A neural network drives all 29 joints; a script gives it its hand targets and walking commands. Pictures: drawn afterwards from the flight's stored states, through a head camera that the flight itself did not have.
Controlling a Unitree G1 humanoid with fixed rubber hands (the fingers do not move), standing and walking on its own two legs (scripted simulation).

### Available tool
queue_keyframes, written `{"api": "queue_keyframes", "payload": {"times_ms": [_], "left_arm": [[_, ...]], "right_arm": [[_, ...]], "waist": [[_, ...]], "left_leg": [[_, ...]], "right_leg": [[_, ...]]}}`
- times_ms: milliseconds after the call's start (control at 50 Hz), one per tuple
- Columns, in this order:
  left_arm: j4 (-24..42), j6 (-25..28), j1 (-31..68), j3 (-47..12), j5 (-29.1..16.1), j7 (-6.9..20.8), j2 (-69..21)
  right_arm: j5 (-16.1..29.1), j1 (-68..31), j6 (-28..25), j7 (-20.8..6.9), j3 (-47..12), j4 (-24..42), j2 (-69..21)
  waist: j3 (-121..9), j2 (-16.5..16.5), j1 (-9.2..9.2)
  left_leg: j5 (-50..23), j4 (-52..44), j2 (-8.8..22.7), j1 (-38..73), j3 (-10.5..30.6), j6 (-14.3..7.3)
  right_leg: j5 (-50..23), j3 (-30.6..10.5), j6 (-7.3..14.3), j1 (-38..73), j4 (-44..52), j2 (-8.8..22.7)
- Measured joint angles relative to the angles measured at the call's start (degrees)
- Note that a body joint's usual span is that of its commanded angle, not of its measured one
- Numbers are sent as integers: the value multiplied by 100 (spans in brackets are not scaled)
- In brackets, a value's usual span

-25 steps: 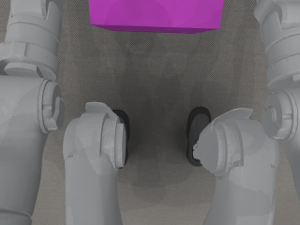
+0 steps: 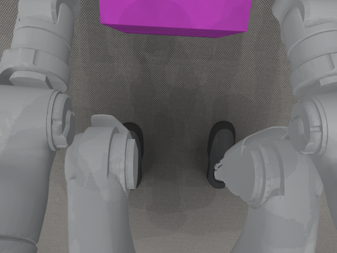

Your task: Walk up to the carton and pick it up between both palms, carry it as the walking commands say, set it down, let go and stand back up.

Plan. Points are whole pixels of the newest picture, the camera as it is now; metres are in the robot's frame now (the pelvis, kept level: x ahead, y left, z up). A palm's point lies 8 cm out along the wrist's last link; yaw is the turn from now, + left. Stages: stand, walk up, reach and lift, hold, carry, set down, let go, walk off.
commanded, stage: reach and lift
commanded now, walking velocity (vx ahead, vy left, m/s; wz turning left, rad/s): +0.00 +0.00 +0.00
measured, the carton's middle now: out of the picture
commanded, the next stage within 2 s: none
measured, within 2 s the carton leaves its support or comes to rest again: leaves its support in 1.06 s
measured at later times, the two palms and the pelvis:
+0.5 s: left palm out of the picture +0.55 +0.19 -0.19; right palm out of the picture +0.56 -0.12 -0.19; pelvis +0.00 +0.00 +0.01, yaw +0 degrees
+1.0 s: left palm out of the picture +0.55 +0.19 -0.19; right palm out of the picture +0.56 -0.13 -0.19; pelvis +0.01 +0.00 +0.00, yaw +1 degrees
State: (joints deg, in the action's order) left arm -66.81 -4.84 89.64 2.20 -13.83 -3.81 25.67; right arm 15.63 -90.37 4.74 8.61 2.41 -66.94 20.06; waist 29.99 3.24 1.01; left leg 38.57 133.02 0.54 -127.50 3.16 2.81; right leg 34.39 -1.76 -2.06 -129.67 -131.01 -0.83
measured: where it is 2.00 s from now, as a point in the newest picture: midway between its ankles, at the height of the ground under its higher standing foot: (175, 165)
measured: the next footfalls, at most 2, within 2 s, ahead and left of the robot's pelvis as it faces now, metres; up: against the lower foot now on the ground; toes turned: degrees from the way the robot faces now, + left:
none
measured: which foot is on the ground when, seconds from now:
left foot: down 0.00-1.00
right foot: down 0.00-1.00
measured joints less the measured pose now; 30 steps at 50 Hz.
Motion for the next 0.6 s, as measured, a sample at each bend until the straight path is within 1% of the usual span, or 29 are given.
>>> {"api": "queue_keyframes", "payload": {"times_ms": [60,160,180,260,280,320,400,500,540,600], "left_arm": [[-1,9,36,-75,-40,-37,-46],[-166,15,209,-169,86,-60,-192],[-182,22,230,-145,112,-124,-226],[-179,60,275,-109,175,-216,-331],[-203,77,289,-115,152,-224,-333],[-232,99,304,-115,120,-202,-341],[-242,140,314,-60,190,-189,-376],[-244,21,329,-78,164,-162,-352],[-272,-38,334,27,255,-107,-362],[-173,-129,266,158,407,-29,-380]], "right_arm": [[-70,-50,-65,55,71,27,-35],[-129,-103,-78,-4,74,-210,-105],[-119,-107,-62,-4,31,-243,-111],[-34,-123,-81,-8,-49,-161,-132],[-56,-135,-99,62,-45,-158,-149],[-103,-145,-136,106,-14,-174,-157],[-180,-162,-193,65,113,-221,-152],[-304,-166,-135,71,247,-229,-213],[-420,-163,-74,13,363,-236,-224],[-499,-142,52,-150,478,-207,-198]], "waist": [[2,-40,-20],[-2,-69,-46],[0,-72,-45],[2,-73,26],[2,-74,32],[0,-88,42],[-3,-137,60],[-4,-104,30],[-8,-108,23],[-12,-126,23]], "left_leg": [[-48,-36,-6,-18,-19,-36],[-83,-64,-5,-41,-46,-88],[-82,-64,-4,-41,-50,-95],[-65,-87,13,-40,-52,-105],[-61,-94,13,-38,-56,-105],[-53,-103,9,-38,-59,-105],[-46,-130,-5,-40,-57,-108],[-26,-111,-27,-13,-62,-86],[-9,-73,-40,-7,-60,-77],[29,-2,-56,0,-51,-69]], "right_leg": [[-29,-12,-25,12,45,14],[-47,-34,-68,21,89,23],[-45,-37,-76,24,92,21],[-44,-37,-83,20,125,5],[-40,-40,-82,20,128,5],[-27,-43,-84,22,135,6],[-8,-44,-92,33,163,9],[20,-63,-84,42,118,-2],[45,-70,-85,47,71,-5],[90,-72,-87,56,-4,-9]]}}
